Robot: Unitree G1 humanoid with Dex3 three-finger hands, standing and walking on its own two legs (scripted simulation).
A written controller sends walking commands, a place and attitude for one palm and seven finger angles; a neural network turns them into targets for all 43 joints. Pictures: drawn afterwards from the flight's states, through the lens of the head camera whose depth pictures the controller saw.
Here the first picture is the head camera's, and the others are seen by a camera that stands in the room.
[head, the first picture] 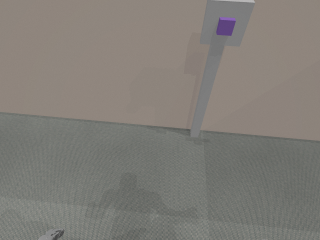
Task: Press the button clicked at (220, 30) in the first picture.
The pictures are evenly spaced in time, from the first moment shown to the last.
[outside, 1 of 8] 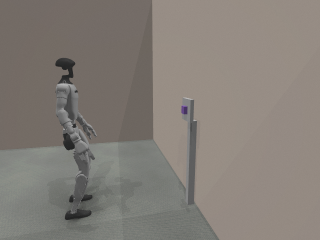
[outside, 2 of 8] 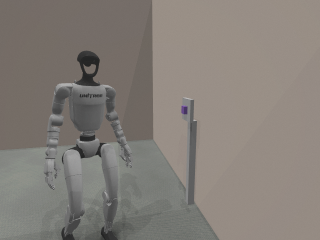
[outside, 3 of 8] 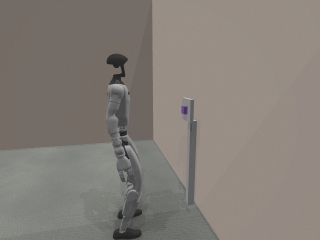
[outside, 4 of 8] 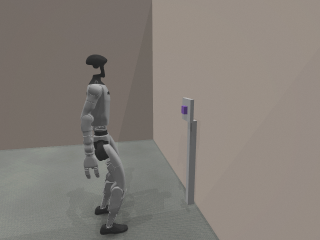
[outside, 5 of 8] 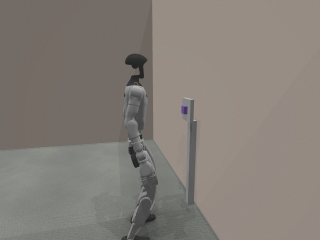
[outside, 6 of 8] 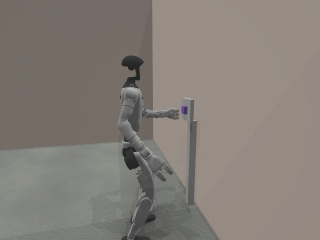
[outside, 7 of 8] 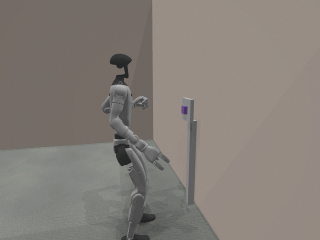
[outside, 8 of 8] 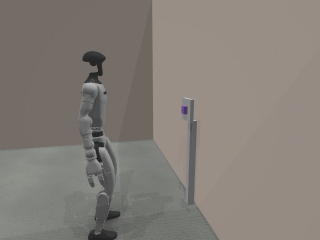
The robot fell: no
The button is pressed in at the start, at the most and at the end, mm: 0 13 0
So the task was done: yes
